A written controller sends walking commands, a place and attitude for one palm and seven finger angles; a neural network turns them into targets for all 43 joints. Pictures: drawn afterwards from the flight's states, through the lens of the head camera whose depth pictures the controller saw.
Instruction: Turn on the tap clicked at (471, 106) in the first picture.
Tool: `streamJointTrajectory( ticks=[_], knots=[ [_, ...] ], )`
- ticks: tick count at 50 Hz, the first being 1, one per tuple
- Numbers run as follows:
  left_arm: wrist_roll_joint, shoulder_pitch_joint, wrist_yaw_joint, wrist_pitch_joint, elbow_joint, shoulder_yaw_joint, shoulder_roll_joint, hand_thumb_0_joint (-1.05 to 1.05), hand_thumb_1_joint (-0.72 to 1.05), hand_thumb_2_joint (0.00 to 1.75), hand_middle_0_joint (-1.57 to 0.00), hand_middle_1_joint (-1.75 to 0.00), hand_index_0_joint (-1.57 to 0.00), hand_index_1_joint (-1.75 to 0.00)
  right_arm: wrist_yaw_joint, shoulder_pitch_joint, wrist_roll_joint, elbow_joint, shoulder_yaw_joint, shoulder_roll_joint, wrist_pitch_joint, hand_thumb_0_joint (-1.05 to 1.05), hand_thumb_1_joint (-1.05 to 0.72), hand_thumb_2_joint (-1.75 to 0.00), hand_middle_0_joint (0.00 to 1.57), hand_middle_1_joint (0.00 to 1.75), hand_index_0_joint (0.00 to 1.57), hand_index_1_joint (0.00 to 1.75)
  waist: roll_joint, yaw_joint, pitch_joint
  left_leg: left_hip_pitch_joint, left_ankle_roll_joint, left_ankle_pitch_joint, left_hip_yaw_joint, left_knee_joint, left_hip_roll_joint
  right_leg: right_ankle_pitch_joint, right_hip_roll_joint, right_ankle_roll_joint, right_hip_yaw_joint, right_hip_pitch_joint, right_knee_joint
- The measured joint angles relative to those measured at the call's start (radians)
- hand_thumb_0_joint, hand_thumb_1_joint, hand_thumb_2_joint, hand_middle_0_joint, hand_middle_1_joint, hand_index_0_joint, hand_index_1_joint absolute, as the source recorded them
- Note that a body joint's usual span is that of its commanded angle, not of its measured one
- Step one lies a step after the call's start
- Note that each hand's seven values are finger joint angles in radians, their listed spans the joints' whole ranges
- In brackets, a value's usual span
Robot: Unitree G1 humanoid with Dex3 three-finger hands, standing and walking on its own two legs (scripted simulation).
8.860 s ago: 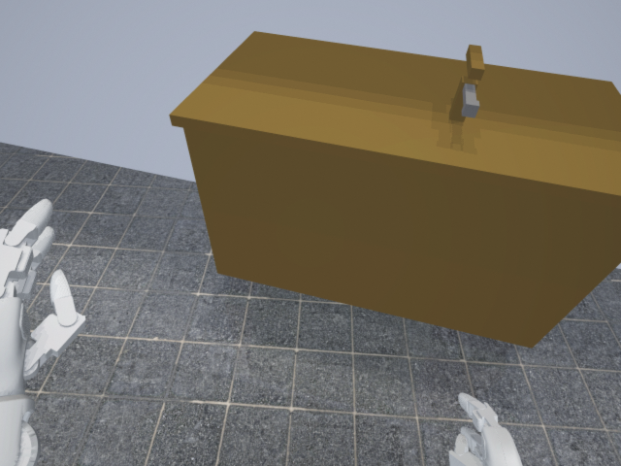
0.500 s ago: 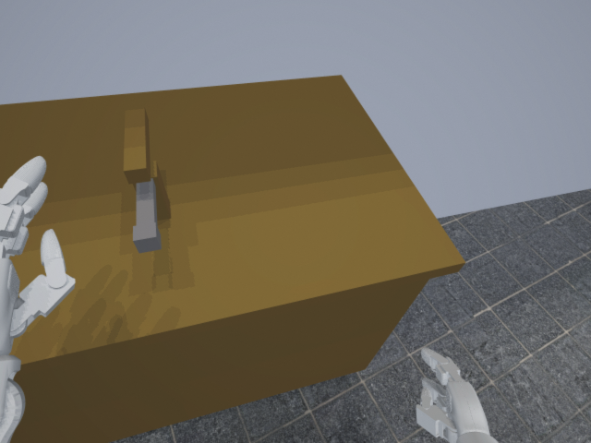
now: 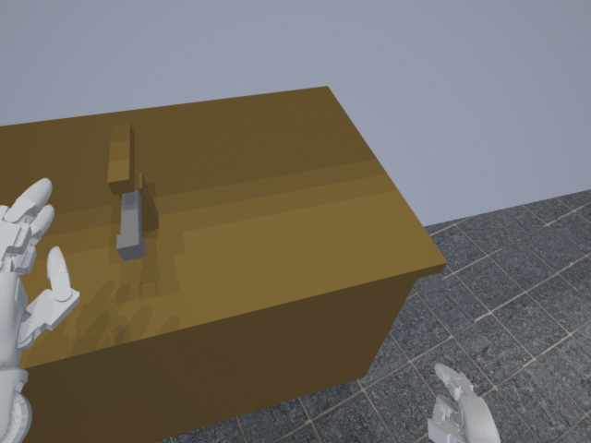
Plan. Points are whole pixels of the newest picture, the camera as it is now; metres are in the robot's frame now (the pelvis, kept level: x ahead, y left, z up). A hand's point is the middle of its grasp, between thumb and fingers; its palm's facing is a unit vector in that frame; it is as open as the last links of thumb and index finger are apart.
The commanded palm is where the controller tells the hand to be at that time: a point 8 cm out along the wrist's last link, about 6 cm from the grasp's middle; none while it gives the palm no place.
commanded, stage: look again from close up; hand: left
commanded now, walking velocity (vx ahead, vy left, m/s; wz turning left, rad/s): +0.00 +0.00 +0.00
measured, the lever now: (131, 246) +0.34 +0.26 +0.08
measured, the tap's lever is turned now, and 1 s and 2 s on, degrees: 0 0 0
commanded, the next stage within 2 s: shuffle to correct the standing spot in 0.34 s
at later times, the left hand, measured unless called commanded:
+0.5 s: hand (61, 298) +0.22 +0.25 +0.16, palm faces +0.37 -0.85 -0.38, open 7.5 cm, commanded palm +0.16 +0.29 +0.17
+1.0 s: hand (114, 298) +0.22 +0.20 +0.16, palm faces +0.32 -0.85 -0.41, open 7.5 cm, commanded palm +0.16 +0.24 +0.17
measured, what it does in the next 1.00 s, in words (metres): stands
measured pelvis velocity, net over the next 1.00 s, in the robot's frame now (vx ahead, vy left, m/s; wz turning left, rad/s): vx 0.00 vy -0.04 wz -0.01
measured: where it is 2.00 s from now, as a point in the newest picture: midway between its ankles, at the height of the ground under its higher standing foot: outside the picture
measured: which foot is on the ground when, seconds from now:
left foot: down 0.00-1.00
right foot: down 0.00-1.00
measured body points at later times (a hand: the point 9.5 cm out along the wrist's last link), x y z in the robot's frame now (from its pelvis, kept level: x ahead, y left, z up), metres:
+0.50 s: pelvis +0.00 +0.01 +0.00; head +0.01 +0.02 +0.45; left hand +0.19 +0.30 +0.18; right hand +0.18 -0.22 -0.07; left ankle +0.02 +0.09 -0.74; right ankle -0.01 -0.11 -0.74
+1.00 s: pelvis +0.00 -0.04 +0.00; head +0.03 -0.03 +0.45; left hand +0.20 +0.25 +0.18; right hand +0.18 -0.27 -0.08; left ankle +0.02 +0.09 -0.74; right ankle -0.01 -0.11 -0.74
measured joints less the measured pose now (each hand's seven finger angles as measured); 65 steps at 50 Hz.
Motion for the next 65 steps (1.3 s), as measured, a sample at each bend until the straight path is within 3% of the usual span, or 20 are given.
streamJointTrajectory(
  ticks=[31, 41, 54, 65],
  knots=[
    [-0.005, -0.017, 0.004, 0.010, -0.016, 0.011, 0.010, 0.02, 0.89, 0.90, -0.21, -0.30, -0.21, -0.30, 0.000, -0.006, -0.006, -0.010, 0.008, 0.026, 0.005, 0.02, -0.90, -0.90, 0.20, 0.30, 0.20, 0.30, -0.028, 0.016, 0.013, 0.018, 0.004, 0.024, 0.004, -0.043, -0.016, 0.006, -0.016, 0.009, 0.004, 0.003, -0.008],
    [-0.014, -0.012, -0.007, 0.013, -0.039, 0.016, 0.017, 0.02, 0.89, 0.90, -0.20, -0.30, -0.21, -0.30, 0.018, -0.005, -0.007, -0.029, 0.008, 0.042, 0.009, 0.02, -0.90, -0.90, 0.20, 0.30, 0.20, 0.30, -0.023, 0.008, 0.025, -0.004, -0.020, 0.024, -0.003, -0.031, 0.011, 0.011, 0.011, -0.016, -0.002, -0.015, -0.008],
    [-0.043, 0.026, -0.019, 0.042, -0.071, 0.030, 0.029, 0.02, 0.89, 0.90, -0.21, -0.30, -0.21, -0.30, 0.009, -0.005, 0.001, -0.022, -0.034, -0.003, 0.021, 0.02, -0.90, -0.90, 0.20, 0.30, 0.20, 0.30, -0.004, -0.003, 0.018, -0.066, -0.067, -0.037, -0.027, 0.087, 0.073, -0.026, 0.072, -0.071, -0.023, -0.055, 0.059],
    [-0.043, 0.038, 0.005, 0.046, -0.070, 0.026, 0.017, 0.02, 0.89, 0.90, -0.21, -0.30, -0.21, -0.30, 0.004, 0.010, 0.010, -0.002, -0.042, -0.020, 0.033, 0.02, -0.91, -0.90, 0.20, 0.30, 0.20, 0.30, -0.012, -0.021, 0.011, -0.061, -0.054, -0.063, -0.040, 0.121, 0.078, -0.054, 0.078, -0.077, -0.035, -0.045, 0.089]
  ],
)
